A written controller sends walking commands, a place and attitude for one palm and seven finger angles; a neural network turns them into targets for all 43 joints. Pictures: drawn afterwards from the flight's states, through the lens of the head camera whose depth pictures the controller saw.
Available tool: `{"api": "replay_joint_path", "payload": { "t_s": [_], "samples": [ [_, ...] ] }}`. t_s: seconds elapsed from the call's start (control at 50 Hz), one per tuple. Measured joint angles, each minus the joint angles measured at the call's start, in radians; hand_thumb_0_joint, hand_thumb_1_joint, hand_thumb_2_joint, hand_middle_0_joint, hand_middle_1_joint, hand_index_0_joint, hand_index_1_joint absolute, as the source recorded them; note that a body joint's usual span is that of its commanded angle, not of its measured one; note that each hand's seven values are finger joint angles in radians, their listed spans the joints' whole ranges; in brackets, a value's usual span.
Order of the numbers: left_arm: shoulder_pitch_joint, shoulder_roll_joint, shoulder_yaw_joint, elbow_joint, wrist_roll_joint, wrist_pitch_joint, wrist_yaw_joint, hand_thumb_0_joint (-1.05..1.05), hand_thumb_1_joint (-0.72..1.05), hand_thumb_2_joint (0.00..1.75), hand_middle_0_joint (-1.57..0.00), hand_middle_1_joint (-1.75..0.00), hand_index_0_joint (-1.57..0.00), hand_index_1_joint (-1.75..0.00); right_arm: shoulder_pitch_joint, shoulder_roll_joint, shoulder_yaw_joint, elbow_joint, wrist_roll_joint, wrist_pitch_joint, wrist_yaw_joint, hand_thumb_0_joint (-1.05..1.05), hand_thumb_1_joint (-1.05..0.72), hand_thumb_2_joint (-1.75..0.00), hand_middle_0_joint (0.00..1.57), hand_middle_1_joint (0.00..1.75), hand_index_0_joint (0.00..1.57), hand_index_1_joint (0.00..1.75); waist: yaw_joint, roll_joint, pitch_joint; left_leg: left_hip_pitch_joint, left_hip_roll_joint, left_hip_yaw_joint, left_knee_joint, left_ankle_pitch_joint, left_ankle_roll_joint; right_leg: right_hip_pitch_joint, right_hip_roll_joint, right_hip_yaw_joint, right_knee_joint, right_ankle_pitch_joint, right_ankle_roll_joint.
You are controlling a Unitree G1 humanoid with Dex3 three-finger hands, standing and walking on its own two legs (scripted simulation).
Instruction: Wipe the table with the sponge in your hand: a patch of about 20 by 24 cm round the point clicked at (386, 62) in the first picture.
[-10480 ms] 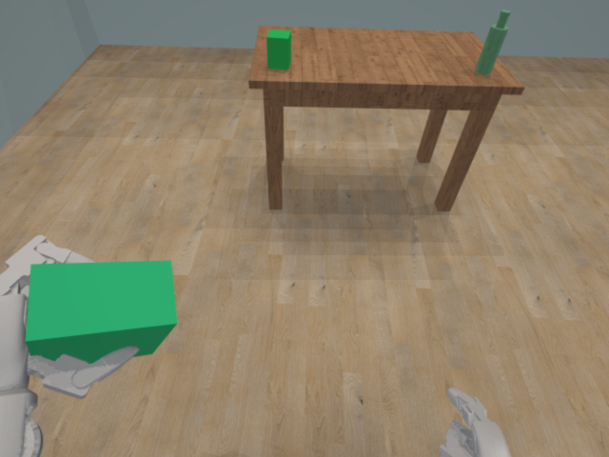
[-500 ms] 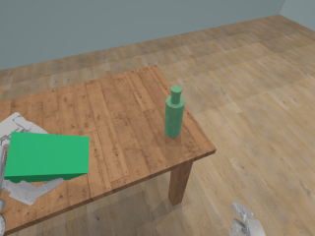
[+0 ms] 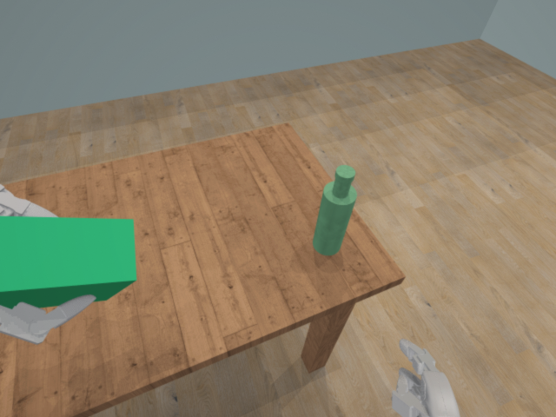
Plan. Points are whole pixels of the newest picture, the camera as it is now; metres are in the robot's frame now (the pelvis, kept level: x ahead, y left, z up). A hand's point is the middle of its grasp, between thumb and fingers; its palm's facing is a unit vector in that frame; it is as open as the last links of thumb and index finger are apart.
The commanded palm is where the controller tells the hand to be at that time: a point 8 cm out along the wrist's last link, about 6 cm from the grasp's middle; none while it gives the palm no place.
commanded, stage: come to a stop and stand still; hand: left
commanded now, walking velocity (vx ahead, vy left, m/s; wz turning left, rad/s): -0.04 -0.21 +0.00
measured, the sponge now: (80, 265) +0.24 +0.23 +0.16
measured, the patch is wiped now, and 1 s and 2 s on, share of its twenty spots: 0.00 0.00 0.00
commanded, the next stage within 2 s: look again from close up in 0.78 s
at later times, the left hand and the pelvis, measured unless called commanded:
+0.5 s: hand (71, 291) +0.21 +0.23 +0.16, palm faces +0.30 -0.85 -0.44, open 10.5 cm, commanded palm +0.15 +0.27 +0.18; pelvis -0.01 -0.01 +0.00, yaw -1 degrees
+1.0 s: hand (44, 279) +0.22 +0.26 +0.16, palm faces +0.34 -0.85 -0.41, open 10.5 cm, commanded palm +0.15 +0.29 +0.18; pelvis -0.01 +0.01 +0.01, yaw +0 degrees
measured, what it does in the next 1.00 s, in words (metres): stands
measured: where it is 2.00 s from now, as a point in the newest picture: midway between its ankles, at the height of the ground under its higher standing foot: outside the picture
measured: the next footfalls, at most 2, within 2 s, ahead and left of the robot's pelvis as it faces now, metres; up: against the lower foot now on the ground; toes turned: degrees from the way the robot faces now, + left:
none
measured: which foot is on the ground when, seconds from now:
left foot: down 0.00-1.00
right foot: down 0.00-1.00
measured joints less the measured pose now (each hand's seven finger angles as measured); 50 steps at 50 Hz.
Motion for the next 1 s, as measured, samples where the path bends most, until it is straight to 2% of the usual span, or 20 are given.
{"api": "replay_joint_path", "payload": {
  "t_s": [0.06, 0.12, 0.2, 0.24, 0.26, 0.28, 0.3, 0.34, 0.38, 0.42, 0.48, 0.52, 0.56, 0.64, 0.72, 0.86, 1.0],
  "samples": [
    [-0.003, -0.033, -0.012, -0.01, -0.003, 0.016, -0.002, -0.01, -0.53, 1.02, -0.68, -1.37, -0.69, -1.36, 0.021, 0.031, 0.029, 0.01, -0.008, -0.007, 0.014, 0.01, -0.91, -0.9, 0.21, 0.3, 0.2, 0.3, 0.015, -0.012, 0.001, 0.007, 0.009, -0.003, -0.023, 0.012, -0.003, 0.018, 0.011, -0.007, -0.044, 0.023, -0.002],
    [-0.006, -0.076, -0.059, -0.034, 0.003, 0.024, -0.005, -0.01, -0.53, 1.02, -0.68, -1.37, -0.69, -1.36, 0.033, 0.044, 0.044, 0.016, -0.016, -0.016, 0.023, 0.01, -0.9, -0.9, 0.21, 0.3, 0.2, 0.3, 0.029, -0.018, 0.008, 0.01, 0.018, -0.011, -0.037, 0.021, -0.009, 0.031, 0.021, -0.016, -0.075, 0.038, -0.002],
    [-0.008, -0.094, -0.105, -0.067, 0.009, 0.026, -0.01, -0.01, -0.53, 1.02, -0.68, -1.37, -0.69, -1.36, 0.021, 0.037, 0.046, 0.023, -0.022, -0.024, 0.025, 0.01, -0.9, -0.9, 0.21, 0.3, 0.21, 0.3, 0.031, -0.014, 0.021, 0.015, 0.033, -0.022, -0.046, 0.028, -0.017, 0.049, 0.037, -0.029, -0.102, 0.052, -0.006],
    [-0.005, -0.08, -0.106, -0.079, 0.007, 0.022, -0.01, -0.01, -0.53, 1.02, -0.68, -1.37, -0.69, -1.36, 0.009, 0.026, 0.04, 0.02, -0.021, -0.023, 0.023, 0.01, -0.9, -0.9, 0.21, 0.3, 0.21, 0.3, 0.025, -0.008, 0.023, 0.019, 0.04, -0.025, -0.049, 0.031, -0.022, 0.054, 0.044, -0.032, -0.108, 0.055, -0.011],
    [-0.052, -0.039, -0.089, -0.067, 0.041, 0.019, -0.036, -0.01, -0.53, 1.02, -0.68, -1.37, -0.69, -1.36, 0.014, 0.021, 0.024, 0.014, -0.037, -0.039, 0.016, 0.01, -0.9, -0.9, 0.21, 0.3, 0.21, 0.3, 0.043, -0.003, 0.029, 0.007, 0.046, -0.026, -0.035, 0.03, -0.021, 0.048, 0.05, -0.034, -0.104, 0.056, -0.015],
    [-0.124, 0.013, -0.065, -0.02, 0.058, -0.01, -0.058, -0.01, -0.53, 1.02, -0.68, -1.37, -0.69, -1.36, 0.015, 0.015, 0.012, 0.021, -0.047, -0.057, 0.01, 0.01, -0.9, -0.9, 0.21, 0.3, 0.21, 0.3, 0.06, -0.003, 0.034, -0.005, 0.049, -0.026, -0.024, 0.029, -0.019, 0.034, 0.052, -0.034, -0.091, 0.054, -0.019],
    [-0.179, 0.048, -0.036, 0.027, 0.052, -0.03, -0.062, -0.01, -0.53, 1.02, -0.68, -1.37, -0.69, -1.36, 0.007, 0.005, 0.006, 0.027, -0.047, -0.06, 0.009, 0.01, -0.9, -0.9, 0.21, 0.3, 0.2, 0.3, 0.067, -0.002, 0.04, -0.009, 0.051, -0.025, -0.024, 0.03, -0.023, 0.025, 0.053, -0.033, -0.083, 0.054, -0.023],
    [-0.215, 0.07, 0.023, 0.09, 0.021, -0.042, -0.047, -0.01, -0.53, 1.02, -0.68, -1.37, -0.69, -1.36, -0.013, -0.021, -0.001, 0.028, -0.04, -0.06, 0.012, 0.01, -0.9, -0.9, 0.21, 0.3, 0.2, 0.3, 0.056, 0.003, 0.051, -0.003, 0.046, -0.012, -0.038, 0.042, -0.03, 0.015, 0.048, -0.019, -0.075, 0.058, -0.023],
    [-0.181, 0.043, 0.047, 0.103, -0.006, -0.034, -0.031, -0.01, -0.53, 1.02, -0.68, -1.37, -0.69, -1.36, -0.017, -0.048, -0.014, 0.014, -0.03, -0.065, 0.019, 0.01, -0.9, -0.9, 0.21, 0.3, 0.2, 0.3, 0.034, 0.021, 0.053, 0.003, 0.038, 0.002, -0.049, 0.05, -0.025, 0.009, 0.04, -0.006, -0.072, 0.062, -0.017],
    [-0.108, 0.003, 0.023, 0.077, -0.018, -0.031, -0.026, -0.01, -0.53, 1.02, -0.68, -1.37, -0.69, -1.36, -0.009, -0.073, -0.028, 0.003, -0.022, -0.073, 0.025, 0.01, -0.9, -0.9, 0.21, 0.3, 0.2, 0.3, 0.018, 0.041, 0.048, 0.005, 0.03, 0.01, -0.052, 0.051, -0.017, 0.008, 0.033, 0.002, -0.072, 0.064, -0.009],
    [0.02, -0.047, -0.059, 0.028, -0.019, -0.037, -0.033, -0.01, -0.53, 1.02, -0.68, -1.37, -0.69, -1.36, 0.009, -0.088, -0.038, 0.01, -0.011, -0.073, 0.019, 0.01, -0.91, -0.9, 0.21, 0.3, 0.2, 0.3, 0.007, 0.051, 0.033, 0.012, 0.021, 0.017, -0.056, 0.049, -0.007, 0.011, 0.025, 0.009, -0.073, 0.063, 0.0],
    [0.074, -0.061, -0.102, 0.014, -0.014, -0.037, -0.044, -0.01, -0.53, 1.02, -0.68, -1.37, -0.69, -1.36, 0.027, -0.084, -0.037, 0.019, -0.011, -0.069, 0.007, 0.01, -0.91, -0.9, 0.21, 0.29, 0.2, 0.3, 0.011, 0.04, 0.024, 0.014, 0.015, 0.015, -0.057, 0.046, -0.001, 0.013, 0.02, 0.009, -0.074, 0.061, 0.002],
    [0.093, -0.056, -0.112, 0.012, -0.01, -0.034, -0.046, -0.01, -0.53, 1.02, -0.68, -1.37, -0.69, -1.36, 0.039, -0.073, -0.028, 0.031, -0.011, -0.065, -0.008, 0.01, -0.91, -0.9, 0.2, 0.29, 0.2, 0.3, 0.021, 0.02, 0.025, 0.017, 0.012, 0.014, -0.062, 0.05, 0.001, 0.015, 0.018, 0.01, -0.074, 0.061, 0.002],
    [0.024, -0.041, -0.083, 0.038, 0.0, -0.03, -0.027, -0.01, -0.53, 1.02, -0.68, -1.37, -0.69, -1.36, 0.057, -0.05, -0.01, 0.038, -0.014, -0.075, -0.021, 0.01, -0.91, -0.9, 0.2, 0.29, 0.2, 0.3, 0.048, -0.014, 0.044, 0.016, 0.009, 0.005, -0.066, 0.059, -0.002, 0.02, 0.018, 0.005, -0.08, 0.063, -0.002],
    [-0.066, -0.047, -0.048, 0.027, 0.008, -0.037, -0.002, -0.01, -0.53, 1.02, -0.68, -1.37, -0.69, -1.36, 0.045, -0.034, 0.005, 0.042, -0.019, -0.1, -0.009, 0.01, -0.91, -0.9, 0.21, 0.3, 0.2, 0.3, 0.058, -0.026, 0.067, 0.008, 0.005, -0.006, -0.055, 0.059, 0.001, 0.026, 0.016, -0.002, -0.088, 0.073, 0.002],
    [-0.044, -0.064, -0.064, -0.044, 0.012, -0.071, -0.01, -0.01, -0.53, 1.02, -0.68, -1.37, -0.69, -1.36, 0.0, -0.011, 0.02, 0.037, -0.028, -0.113, 0.023, 0.01, -0.9, -0.9, 0.21, 0.3, 0.2, 0.3, 0.039, -0.02, 0.055, 0.006, 0.0, 0.002, -0.05, 0.045, 0.01, 0.033, 0.011, 0.006, -0.11, 0.079, 0.017],
    [-0.006, -0.042, -0.05, -0.017, 0.01, -0.048, -0.034, -0.01, -0.53, 1.02, -0.68, -1.37, -0.69, -1.36, -0.019, 0.001, 0.022, 0.015, -0.028, -0.089, 0.025, 0.01, -0.9, -0.9, 0.21, 0.3, 0.2, 0.3, 0.034, -0.027, 0.064, 0.009, -0.004, 0.007, -0.06, 0.042, 0.014, 0.037, 0.007, 0.009, -0.124, 0.079, 0.023]
  ]
}}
